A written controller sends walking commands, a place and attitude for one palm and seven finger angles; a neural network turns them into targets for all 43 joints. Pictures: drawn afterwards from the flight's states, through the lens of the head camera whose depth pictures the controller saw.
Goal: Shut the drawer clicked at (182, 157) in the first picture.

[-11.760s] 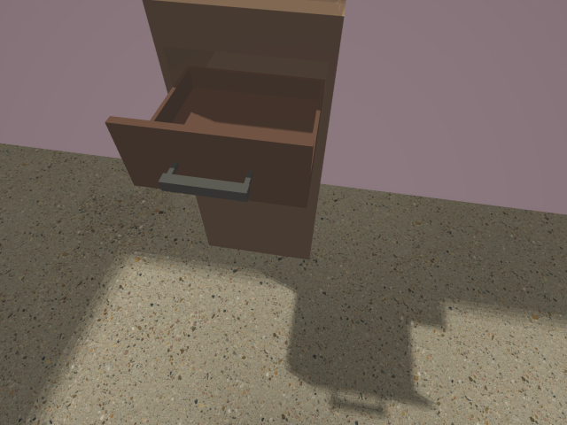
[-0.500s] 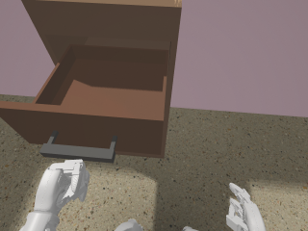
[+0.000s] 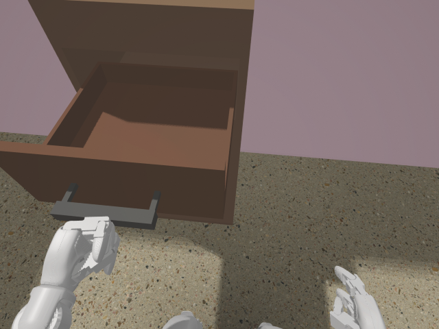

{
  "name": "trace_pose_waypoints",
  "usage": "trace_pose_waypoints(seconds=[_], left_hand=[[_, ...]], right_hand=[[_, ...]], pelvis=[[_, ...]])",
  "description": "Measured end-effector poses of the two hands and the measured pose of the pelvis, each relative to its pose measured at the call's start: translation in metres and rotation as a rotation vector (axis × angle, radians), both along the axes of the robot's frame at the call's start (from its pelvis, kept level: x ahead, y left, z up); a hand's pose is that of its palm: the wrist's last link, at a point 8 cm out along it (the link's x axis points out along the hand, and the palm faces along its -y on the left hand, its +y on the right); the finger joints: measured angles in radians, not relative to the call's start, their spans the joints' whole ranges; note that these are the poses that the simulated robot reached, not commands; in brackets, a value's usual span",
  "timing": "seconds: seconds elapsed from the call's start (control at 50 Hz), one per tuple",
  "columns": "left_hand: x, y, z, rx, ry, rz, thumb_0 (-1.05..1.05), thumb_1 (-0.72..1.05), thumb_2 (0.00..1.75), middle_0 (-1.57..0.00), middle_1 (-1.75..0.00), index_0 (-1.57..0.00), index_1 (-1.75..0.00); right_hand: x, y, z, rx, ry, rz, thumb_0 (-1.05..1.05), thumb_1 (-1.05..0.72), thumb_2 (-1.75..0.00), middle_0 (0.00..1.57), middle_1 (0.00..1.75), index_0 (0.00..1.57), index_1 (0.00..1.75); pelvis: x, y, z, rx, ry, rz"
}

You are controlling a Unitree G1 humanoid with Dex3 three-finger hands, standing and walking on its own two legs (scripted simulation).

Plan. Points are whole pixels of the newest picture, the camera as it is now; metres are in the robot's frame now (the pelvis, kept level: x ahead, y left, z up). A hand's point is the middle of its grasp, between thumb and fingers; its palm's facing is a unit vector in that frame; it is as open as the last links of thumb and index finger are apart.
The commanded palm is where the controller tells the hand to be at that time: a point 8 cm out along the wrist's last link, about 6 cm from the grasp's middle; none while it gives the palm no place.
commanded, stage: push the drawer shut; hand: left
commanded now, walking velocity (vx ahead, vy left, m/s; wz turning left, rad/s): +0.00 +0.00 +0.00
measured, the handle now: (109, 203) +0.32 +0.21 +0.06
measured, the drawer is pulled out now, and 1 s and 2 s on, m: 0.29 0.17 0.06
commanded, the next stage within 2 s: none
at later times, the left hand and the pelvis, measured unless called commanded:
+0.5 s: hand (121, 218) +0.29 +0.18 +0.05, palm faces -0.08 -0.99 -0.06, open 2.9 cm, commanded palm +0.29 +0.23 +0.06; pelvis -0.02 +0.00 +0.00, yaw +0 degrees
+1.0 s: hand (132, 187) +0.35 +0.18 +0.05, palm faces -0.08 -0.99 -0.06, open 2.7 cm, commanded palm +0.36 +0.23 +0.06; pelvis -0.02 +0.01 +0.00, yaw +0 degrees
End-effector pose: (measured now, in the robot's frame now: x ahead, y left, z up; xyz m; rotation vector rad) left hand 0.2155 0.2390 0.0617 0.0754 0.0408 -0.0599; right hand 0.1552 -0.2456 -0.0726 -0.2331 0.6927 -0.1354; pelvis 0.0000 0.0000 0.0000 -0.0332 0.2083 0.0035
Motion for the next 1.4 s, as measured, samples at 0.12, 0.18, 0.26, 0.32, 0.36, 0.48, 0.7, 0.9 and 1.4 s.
trace_pose_waypoints(seconds=[0.12, 0.18, 0.26, 0.32, 0.36, 0.48, 0.7, 0.9, 1.4], left_hand=[[0.003, 0.002, -0.003, -0.002, -0.010, 0.004, -0.03, 0.81, 0.94, -1.40, -1.60, -1.40, -1.60], [0.008, 0.003, -0.004, -0.004, -0.017, 0.002, -0.05, 0.79, 0.95, -1.40, -1.60, -1.40, -1.60], [0.019, 0.003, -0.006, -0.007, -0.021, -0.003, -0.06, 0.78, 0.96, -1.40, -1.60, -1.41, -1.60], [0.029, 0.002, -0.006, -0.008, -0.019, -0.009, -0.07, 0.78, 0.97, -1.40, -1.60, -1.41, -1.60], [0.036, 0.001, -0.005, -0.009, -0.017, -0.014, -0.06, 0.78, 0.98, -1.40, -1.60, -1.41, -1.60], [0.056, 0.000, -0.003, -0.011, -0.014, -0.024, -0.04, 0.79, 0.97, -1.40, -1.60, -1.40, -1.60], [0.084, -0.001, -0.004, -0.016, -0.024, -0.020, -0.04, 0.78, 0.95, -1.40, -1.60, -1.40, -1.60], [0.108, -0.003, -0.006, -0.016, -0.028, -0.019, -0.06, 0.78, 0.96, -1.40, -1.60, -1.40, -1.60], [0.172, -0.004, -0.005, -0.018, -0.018, -0.014, -0.05, 0.74, 0.93, -1.40, -1.60, -1.40, -1.60]], right_hand=[[-0.003, -0.001, -0.005, -0.008, 0.014, 0.012, 0.01, -0.90, -0.90, 0.20, 0.30, 0.21, 0.30], [-0.005, 0.000, -0.007, -0.008, 0.020, 0.019, 0.01, -0.90, -0.90, 0.20, 0.30, 0.21, 0.30], [-0.009, 0.003, -0.010, -0.006, 0.028, 0.024, 0.01, -0.90, -0.90, 0.20, 0.30, 0.21, 0.30], [-0.013, 0.005, -0.010, -0.003, 0.033, 0.023, 0.01, -0.90, -0.90, 0.20, 0.30, 0.21, 0.30], [-0.016, 0.006, -0.010, -0.002, 0.037, 0.021, 0.01, -0.90, -0.90, 0.20, 0.30, 0.21, 0.30], [-0.027, 0.007, -0.008, -0.002, 0.059, 0.005, 0.01, -0.90, -0.90, 0.20, 0.30, 0.21, 0.30], [-0.049, 0.002, -0.011, -0.017, 0.141, -0.028, 0.01, -0.90, -0.90, 0.20, 0.30, 0.21, 0.30], [-0.060, 0.005, -0.017, -0.016, 0.210, -0.043, 0.01, -0.90, -0.90, 0.20, 0.30, 0.21, 0.30], [-0.098, -0.005, -0.028, -0.017, 0.372, -0.110, 0.00, -0.90, -0.90, 0.20, 0.30, 0.21, 0.30]], pelvis=[[-0.005, -0.001, -0.001, -0.001, -0.002, 0.009], [-0.009, -0.001, -0.001, -0.002, -0.003, 0.013], [-0.014, -0.001, -0.002, -0.003, -0.007, 0.016], [-0.017, 0.000, -0.001, -0.003, -0.009, 0.016], [-0.019, 0.000, -0.001, -0.002, -0.011, 0.015], [-0.020, 0.003, 0.002, 0.000, -0.014, 0.007], [-0.020, 0.009, 0.004, 0.002, -0.008, -0.002], [-0.018, 0.013, 0.004, 0.002, 0.007, -0.004], [-0.014, 0.010, 0.001, 0.000, 0.047, -0.018]])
